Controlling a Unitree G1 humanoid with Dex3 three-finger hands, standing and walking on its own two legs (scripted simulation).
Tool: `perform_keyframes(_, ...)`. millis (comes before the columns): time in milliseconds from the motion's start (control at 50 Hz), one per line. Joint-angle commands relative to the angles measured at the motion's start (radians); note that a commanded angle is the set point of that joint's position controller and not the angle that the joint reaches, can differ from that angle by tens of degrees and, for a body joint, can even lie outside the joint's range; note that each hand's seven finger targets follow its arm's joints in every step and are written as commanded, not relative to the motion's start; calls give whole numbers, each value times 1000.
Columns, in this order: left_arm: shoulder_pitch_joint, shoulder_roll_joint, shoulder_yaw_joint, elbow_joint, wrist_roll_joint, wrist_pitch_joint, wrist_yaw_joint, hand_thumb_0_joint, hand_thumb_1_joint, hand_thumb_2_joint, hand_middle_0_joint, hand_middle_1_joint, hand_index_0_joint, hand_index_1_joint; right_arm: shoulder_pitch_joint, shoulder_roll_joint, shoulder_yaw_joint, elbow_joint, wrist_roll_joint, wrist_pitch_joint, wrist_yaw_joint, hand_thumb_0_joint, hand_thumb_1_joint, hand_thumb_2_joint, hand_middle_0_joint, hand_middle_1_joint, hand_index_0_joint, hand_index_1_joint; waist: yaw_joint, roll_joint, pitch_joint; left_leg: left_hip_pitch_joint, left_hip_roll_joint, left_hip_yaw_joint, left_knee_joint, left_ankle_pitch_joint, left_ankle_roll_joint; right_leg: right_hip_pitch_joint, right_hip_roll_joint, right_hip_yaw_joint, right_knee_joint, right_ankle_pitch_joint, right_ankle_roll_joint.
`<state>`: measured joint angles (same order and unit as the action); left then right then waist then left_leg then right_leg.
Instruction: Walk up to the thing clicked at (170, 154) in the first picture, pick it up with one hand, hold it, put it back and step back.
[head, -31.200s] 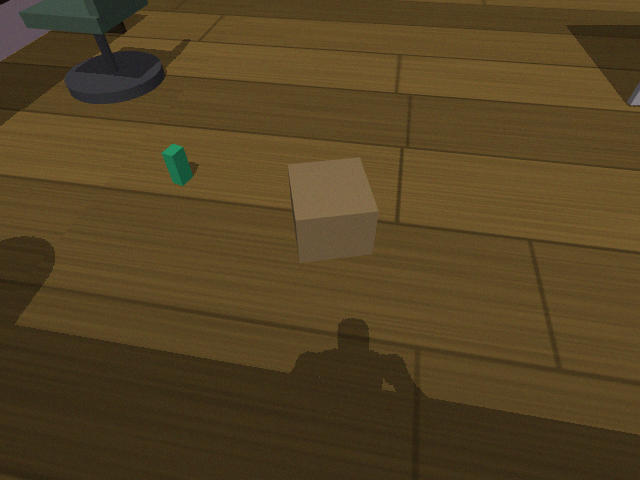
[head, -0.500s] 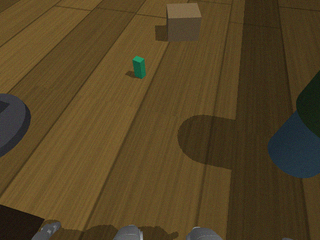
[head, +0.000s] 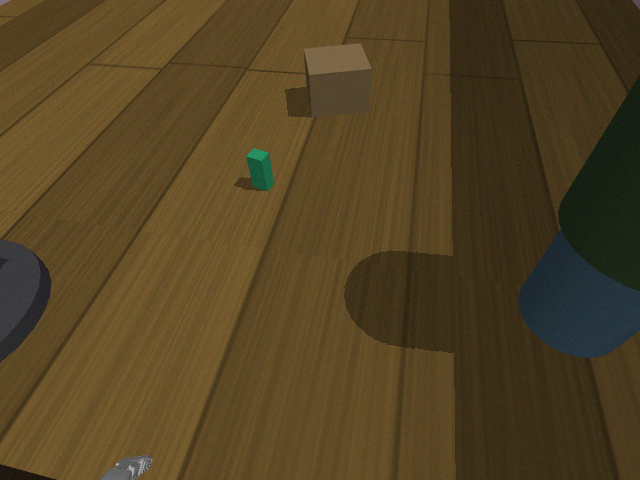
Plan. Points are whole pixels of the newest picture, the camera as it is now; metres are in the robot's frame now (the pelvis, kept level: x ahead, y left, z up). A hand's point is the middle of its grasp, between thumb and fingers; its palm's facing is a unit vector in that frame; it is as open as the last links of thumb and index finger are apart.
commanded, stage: walk up
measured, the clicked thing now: (260, 170) +1.43 +0.34 -0.68
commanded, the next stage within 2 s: stand in 0.06 s
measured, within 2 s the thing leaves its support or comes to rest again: neither
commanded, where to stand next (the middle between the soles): +0.05 +0.01 m, yaw +2 degrees
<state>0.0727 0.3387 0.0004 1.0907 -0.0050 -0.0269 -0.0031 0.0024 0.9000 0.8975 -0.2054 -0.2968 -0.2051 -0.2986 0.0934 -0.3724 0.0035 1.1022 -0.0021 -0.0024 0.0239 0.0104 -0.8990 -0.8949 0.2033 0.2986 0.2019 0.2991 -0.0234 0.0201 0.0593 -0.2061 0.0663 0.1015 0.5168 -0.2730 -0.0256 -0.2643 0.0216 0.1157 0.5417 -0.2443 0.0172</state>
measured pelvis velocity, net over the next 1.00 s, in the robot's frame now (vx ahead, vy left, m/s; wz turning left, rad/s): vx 0.01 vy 0.01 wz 0.05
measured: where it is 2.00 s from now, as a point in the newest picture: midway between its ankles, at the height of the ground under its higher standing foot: outside the picture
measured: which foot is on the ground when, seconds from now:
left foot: down 0.00-1.00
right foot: down 0.00-1.00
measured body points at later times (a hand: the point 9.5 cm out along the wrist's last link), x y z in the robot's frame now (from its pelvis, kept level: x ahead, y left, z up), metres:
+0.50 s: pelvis +0.01 +0.01 +0.01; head +0.02 +0.01 +0.46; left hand +0.10 +0.31 -0.12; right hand +0.11 -0.29 -0.12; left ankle +0.00 +0.14 -0.73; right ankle +0.03 -0.13 -0.73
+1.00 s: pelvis +0.01 +0.01 +0.01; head +0.02 +0.00 +0.46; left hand +0.08 +0.31 -0.12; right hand +0.10 -0.29 -0.12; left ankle +0.00 +0.14 -0.73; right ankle +0.03 -0.13 -0.73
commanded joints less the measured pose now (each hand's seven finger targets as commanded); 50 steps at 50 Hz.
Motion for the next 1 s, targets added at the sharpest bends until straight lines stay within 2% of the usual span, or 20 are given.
perform_keyframes(0, -59, 229, 51, -45, 6, -21, 20, 0, 900, 900, -200, -300, -200, -300, -64, -217, -53, -50, 1, -26, -15, 0, -900, -900, 200, 300, 200, 300, 7, -44, -101, 65, 87, -97, -134, 0, 64, 11, -92, 99, -125, 167, -59)
perform_keyframes(20, -74, 229, 51, -45, 6, -20, 20, 0, 900, 900, -200, -300, -200, -300, -63, -215, -54, -44, -1, -24, -15, 0, -900, -900, 200, 300, 200, 300, 3, -48, -94, 53, 89, -101, -146, 2, 63, 15, -91, 100, -125, 176, -55)
perform_keyframes(40, -67, 217, 44, -32, 11, -19, 13, 0, 900, 900, -200, -300, -200, -300, -52, -197, -49, -46, -6, -28, -19, 0, -900, -900, 200, 300, 200, 300, 3, -66, -106, 49, 84, -137, -191, 40, 50, 61, -107, 71, -151, 194, -46)
perform_keyframes(80, -47, 221, 43, -19, 12, -19, 11, 0, 900, 900, -200, -300, -200, -300, -74, -204, -55, -39, -7, -31, -20, 0, -900, -900, 200, 300, 200, 300, 12, -62, -100, 90, 75, -123, -187, 103, 40, 53, -107, 67, -166, 235, -39)
perform_keyframes(100, -65, 222, 44, -16, 9, -16, 11, 0, 900, 900, -200, -300, -200, -300, -69, -202, -56, -36, -8, -32, -21, 0, -900, -900, 200, 300, 200, 300, 4, -54, -95, 95, 79, -127, -207, 92, 39, 53, -103, 63, -174, 204, -38)
perform_keyframes(140, -70, 221, 44, -15, 8, -12, 10, 0, 900, 900, -200, -300, -200, -300, -71, -206, -58, -29, -9, -34, -22, 0, -900, -900, 200, 300, 200, 300, 7, -23, -108, 104, 86, -129, -214, 124, 40, 77, -109, 53, -178, 221, -39)
perform_keyframes(160, -67, 220, 44, -13, 9, -12, 10, 0, 900, 900, -200, -300, -200, -300, -74, -202, -57, -28, -9, -34, -21, 0, -900, -900, 200, 300, 200, 300, 9, -30, -99, 100, 83, -130, -223, 110, 37, 75, -107, 53, -187, 207, -38)
perform_keyframes(220, -72, 224, 44, -12, 12, -14, 11, 0, 900, 900, -200, -300, -200, -300, -71, -200, -60, -22, -8, -34, -22, 0, -900, -900, 200, 300, 200, 300, 3, -20, -128, 123, 83, -124, -219, 171, 35, 110, -117, 44, -189, 273, -36)
perform_keyframes(320, -66, 213, 41, -6, 11, -10, 13, 0, 900, 900, -200, -300, -200, -300, -77, -199, -59, -17, -9, -30, -25, 0, -900, -900, 200, 300, 200, 300, 5, -1, -137, 154, 85, -113, -222, 216, 35, 112, -121, 37, -200, 311, -32)
perform_keyframes(360, -73, 219, 41, -5, 11, -8, 15, 0, 900, 900, -200, -300, -200, -300, -71, -191, -57, -16, -9, -30, -25, 0, -900, -900, 200, 300, 200, 300, 0, -10, -101, 121, 82, -118, -240, 171, 30, 104, -116, 35, -211, 266, -30)
perform_keyframes(400, -58, 219, 41, -2, 13, -9, 14, 0, 900, 900, -200, -300, -200, -300, -80, -195, -62, -18, -9, -28, -25, 0, -900, -900, 200, 300, 200, 300, 3, -14, -113, 147, 84, -117, -234, 177, 32, 97, -118, 32, -214, 270, -29)
perform_keyframes(420, -55, 213, 39, 0, 11, -7, 14, 0, 900, 900, -200, -300, -200, -300, -82, -195, -60, -19, -9, -25, -25, 0, -900, -900, 200, 300, 200, 300, 5, -11, -83, 124, 83, -120, -248, 123, 34, 83, -113, 34, -227, 226, -26)
perform_keyframes(500, -49, 219, 40, -3, 13, -13, 15, 0, 900, 900, -200, -300, -200, -300, -75, -190, -62, -19, -8, -25, -23, 0, -900, -900, 200, 300, 200, 300, 0, -25, -108, 156, 82, -118, -234, 172, 36, 97, -125, 36, -230, 274, -29)
perform_keyframes(560, -39, 214, 37, -3, 13, -12, 14, 0, 900, 900, -200, -300, -200, -300, -77, -187, -63, -19, -9, -23, -22, 0, -900, -900, 200, 300, 200, 300, 1, -30, -91, 154, 81, -122, -246, 145, 34, 77, -120, 32, -237, 232, -27)
perform_keyframes(660, -38, 219, 39, -12, 13, -13, 16, 0, 900, 900, -200, -300, -200, -300, -73, -189, -65, -22, -8, -21, -22, 0, -900, -900, 200, 300, 200, 300, 1, -27, -105, 155, 81, -121, -240, 172, 35, 99, -126, 29, -238, 259, -29)
perform_keyframes(680, -33, 216, 38, -11, 12, -11, 15, 0, 900, 900, -200, -300, -200, -300, -73, -184, -62, -20, -8, -22, -21, 0, -900, -900, 200, 300, 200, 300, 5, -34, -88, 137, 77, -125, -248, 143, 32, 94, -123, 28, -247, 225, -27)
perform_keyframes(720, -25, 218, 40, -11, 12, -10, 15, 0, 900, 900, -200, -300, -200, -300, -74, -189, -64, -23, -9, -22, -22, 0, -900, -900, 200, 300, 200, 300, 8, -23, -102, 148, 77, -122, -246, 143, 35, 98, -125, 29, -243, 230, -27)
perform_keyframes(780, -25, 218, 40, -15, 13, -13, 15, 0, 900, 900, -200, -300, -200, -300, -63, -188, -64, -23, -8, -23, -22, 0, -900, -900, 200, 300, 200, 300, 4, -31, -119, 165, 78, -117, -235, 189, 37, 111, -131, 28, -232, 277, -28)
perform_keyframes(820, -25, 220, 40, -14, 12, -10, 15, 0, 900, 900, -200, -300, -200, -300, -64, -186, -62, -21, -9, -22, -23, 0, -900, -900, 200, 300, 200, 300, 7, -19, -95, 141, 77, -124, -248, 157, 35, 105, -127, 26, -240, 235, -29)
perform_keyframes(980, -17, 220, 39, -16, 11, -7, 13, 0, 900, 900, -200, -300, -200, -300, -53, -187, -59, -20, -9, -23, -22, 0, -900, -900, 200, 300, 200, 300, 12, -24, -76, 123, 75, -128, -258, 139, 33, 107, -127, 23, -247, 204, -30)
